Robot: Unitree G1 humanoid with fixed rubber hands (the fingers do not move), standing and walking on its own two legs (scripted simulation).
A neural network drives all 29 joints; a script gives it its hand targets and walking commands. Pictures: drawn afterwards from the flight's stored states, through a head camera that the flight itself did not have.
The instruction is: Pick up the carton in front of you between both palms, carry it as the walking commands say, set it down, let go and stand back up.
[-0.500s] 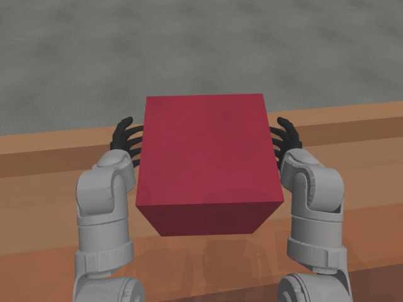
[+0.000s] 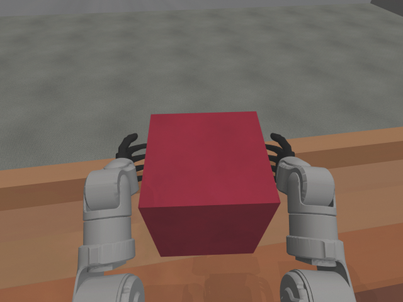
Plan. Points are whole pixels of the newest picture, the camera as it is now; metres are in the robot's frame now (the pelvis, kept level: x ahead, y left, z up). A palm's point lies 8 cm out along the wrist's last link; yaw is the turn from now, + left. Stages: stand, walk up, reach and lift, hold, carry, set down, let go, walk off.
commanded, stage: carry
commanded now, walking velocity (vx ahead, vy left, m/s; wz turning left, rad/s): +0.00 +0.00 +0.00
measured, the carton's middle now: (205, 188) +0.34 -0.01 +0.05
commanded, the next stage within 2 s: none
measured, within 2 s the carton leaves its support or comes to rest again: neither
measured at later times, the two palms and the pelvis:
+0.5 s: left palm (122, 174) +0.32 +0.15 +0.13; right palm (283, 174) +0.32 -0.15 +0.12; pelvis -0.02 +0.01 +0.00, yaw +0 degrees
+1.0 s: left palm (120, 176) +0.31 +0.15 +0.13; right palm (283, 176) +0.31 -0.15 +0.13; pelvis -0.02 +0.01 +0.00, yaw +0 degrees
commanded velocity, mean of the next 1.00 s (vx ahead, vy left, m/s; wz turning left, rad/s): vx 0.00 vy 0.00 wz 0.00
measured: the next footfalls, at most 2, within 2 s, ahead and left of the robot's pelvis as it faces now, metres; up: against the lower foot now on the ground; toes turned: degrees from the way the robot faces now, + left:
none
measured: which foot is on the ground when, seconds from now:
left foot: down 0.00-1.00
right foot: down 0.00-1.00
